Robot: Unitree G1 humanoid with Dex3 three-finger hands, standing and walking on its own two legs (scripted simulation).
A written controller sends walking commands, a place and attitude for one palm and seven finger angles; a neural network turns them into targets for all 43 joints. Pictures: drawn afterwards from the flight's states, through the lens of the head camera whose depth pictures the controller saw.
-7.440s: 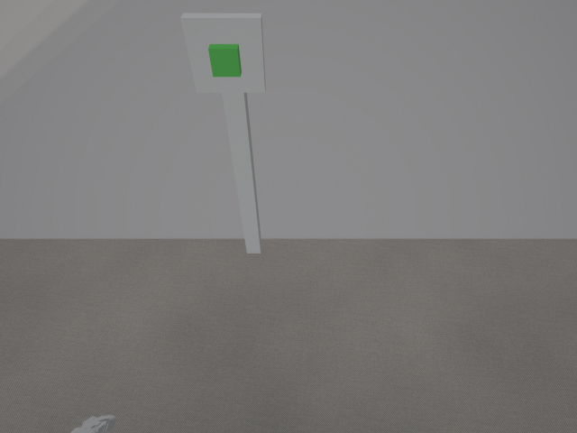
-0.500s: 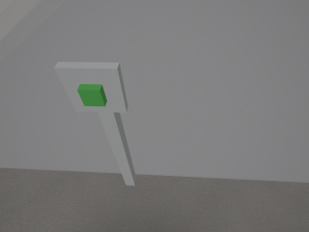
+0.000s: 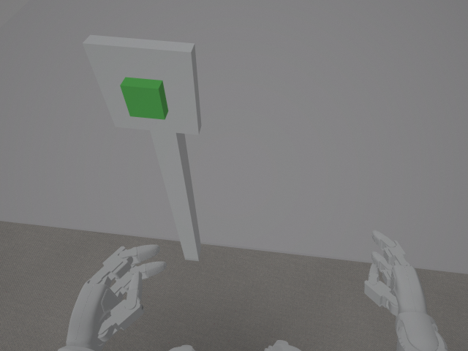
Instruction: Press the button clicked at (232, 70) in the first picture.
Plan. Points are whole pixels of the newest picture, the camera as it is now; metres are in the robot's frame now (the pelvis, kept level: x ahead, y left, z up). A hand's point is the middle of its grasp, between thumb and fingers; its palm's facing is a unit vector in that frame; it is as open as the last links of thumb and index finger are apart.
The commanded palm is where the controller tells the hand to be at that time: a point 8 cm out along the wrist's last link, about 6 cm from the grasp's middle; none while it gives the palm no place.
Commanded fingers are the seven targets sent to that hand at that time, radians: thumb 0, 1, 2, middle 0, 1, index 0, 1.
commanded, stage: raise the hand and make a fist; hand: left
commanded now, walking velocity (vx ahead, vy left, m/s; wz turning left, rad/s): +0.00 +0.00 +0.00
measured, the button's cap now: (146, 97) +0.51 +0.21 +0.15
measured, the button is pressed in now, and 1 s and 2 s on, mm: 0 0 0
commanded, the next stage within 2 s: aim a knuckle at the button in 1.60 s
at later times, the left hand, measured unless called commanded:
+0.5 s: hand (100, 280) +0.20 +0.21 +0.07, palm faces +0.00 -1.00 -0.06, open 3.1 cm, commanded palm +0.17 +0.26 +0.08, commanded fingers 0.00 0.90 0.90 -1.30 -1.50 -1.30 -1.50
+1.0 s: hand (78, 242) +0.23 +0.23 +0.12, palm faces +0.02 -1.00 -0.07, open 3.1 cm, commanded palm +0.20 +0.29 +0.13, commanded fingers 0.00 0.90 0.90 -1.30 -1.50 -1.30 -1.50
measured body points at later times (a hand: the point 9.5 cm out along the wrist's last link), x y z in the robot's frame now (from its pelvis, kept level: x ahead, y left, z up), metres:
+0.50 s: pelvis +0.00 +0.03 +0.01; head +0.04 +0.03 +0.46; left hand +0.20 +0.26 +0.08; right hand +0.14 -0.20 -0.08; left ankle -0.02 +0.13 -0.68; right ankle +0.03 -0.09 -0.68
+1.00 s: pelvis +0.02 +0.03 +0.03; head +0.03 +0.03 +0.48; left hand +0.23 +0.28 +0.13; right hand +0.22 -0.18 -0.03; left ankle -0.02 +0.13 -0.68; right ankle +0.03 -0.09 -0.68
